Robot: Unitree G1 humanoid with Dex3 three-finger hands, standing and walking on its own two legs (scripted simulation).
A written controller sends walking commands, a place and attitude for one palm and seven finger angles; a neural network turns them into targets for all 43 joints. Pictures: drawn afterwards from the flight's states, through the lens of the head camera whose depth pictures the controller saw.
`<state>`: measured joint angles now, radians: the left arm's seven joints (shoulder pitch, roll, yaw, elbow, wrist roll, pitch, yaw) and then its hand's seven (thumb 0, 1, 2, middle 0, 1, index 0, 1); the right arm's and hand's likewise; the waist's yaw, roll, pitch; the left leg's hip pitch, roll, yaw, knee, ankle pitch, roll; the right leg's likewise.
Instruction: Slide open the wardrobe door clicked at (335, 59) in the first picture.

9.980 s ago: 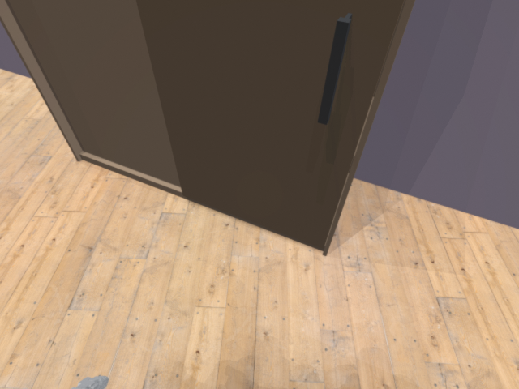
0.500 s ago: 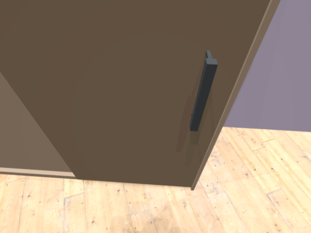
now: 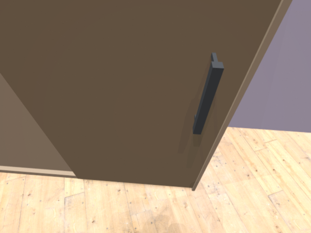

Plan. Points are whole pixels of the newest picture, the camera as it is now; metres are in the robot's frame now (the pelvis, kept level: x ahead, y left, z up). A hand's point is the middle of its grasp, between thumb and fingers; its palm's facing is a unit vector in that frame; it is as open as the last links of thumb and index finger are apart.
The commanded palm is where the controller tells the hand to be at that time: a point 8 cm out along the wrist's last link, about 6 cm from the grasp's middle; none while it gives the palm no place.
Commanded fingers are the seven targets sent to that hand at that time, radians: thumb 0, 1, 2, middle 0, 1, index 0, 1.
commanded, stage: raise the hand with hooked fingers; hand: right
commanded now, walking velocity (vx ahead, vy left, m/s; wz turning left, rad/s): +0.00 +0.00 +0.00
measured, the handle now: (204, 98) +0.47 -0.11 +0.09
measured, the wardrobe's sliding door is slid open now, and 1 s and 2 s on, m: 0.00 0.00 0.00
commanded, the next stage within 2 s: none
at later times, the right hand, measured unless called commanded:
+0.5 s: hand (230, 229) +0.16 -0.17 -0.04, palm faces +0.09 +1.00 +0.01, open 8.5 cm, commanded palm +0.13 -0.23 -0.02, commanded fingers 0.00 -0.39 -0.68 0.24 0.63 0.24 0.63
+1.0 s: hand (258, 201) +0.21 -0.22 +0.03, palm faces +0.07 +1.00 -0.06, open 11.6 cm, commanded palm +0.17 -0.27 +0.04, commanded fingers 0.00 0.20 -0.43 0.28 1.00 0.28 1.00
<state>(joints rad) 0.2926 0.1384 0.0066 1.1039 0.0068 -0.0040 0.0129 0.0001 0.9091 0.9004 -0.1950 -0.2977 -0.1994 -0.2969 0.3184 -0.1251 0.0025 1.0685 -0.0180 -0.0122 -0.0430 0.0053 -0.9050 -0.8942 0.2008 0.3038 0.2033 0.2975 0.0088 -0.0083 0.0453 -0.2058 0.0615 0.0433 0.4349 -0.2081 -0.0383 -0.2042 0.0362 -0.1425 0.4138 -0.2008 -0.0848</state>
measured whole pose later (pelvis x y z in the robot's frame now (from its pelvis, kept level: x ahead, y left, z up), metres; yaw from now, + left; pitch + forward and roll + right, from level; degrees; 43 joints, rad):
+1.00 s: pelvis +0.02 +0.04 -0.04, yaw -4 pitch +9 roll +2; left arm 0.30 0.26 0.00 0.61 -0.05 -0.27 0.07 0.01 0.90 0.90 -0.20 -0.30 -0.20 -0.30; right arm 0.37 -0.33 -0.36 0.05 0.40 -0.30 0.45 0.01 -0.03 -0.52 0.26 0.87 0.27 0.86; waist 0.00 -0.03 -0.09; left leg -0.56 0.00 0.11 0.82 -0.42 0.03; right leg -0.62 -0.03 -0.04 0.87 -0.41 -0.03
